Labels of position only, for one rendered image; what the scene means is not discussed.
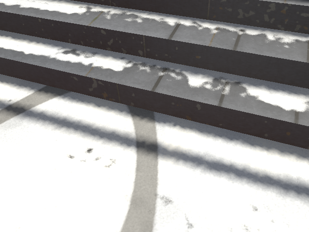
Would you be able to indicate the stairs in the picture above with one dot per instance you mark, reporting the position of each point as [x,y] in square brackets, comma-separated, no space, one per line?
[238,65]

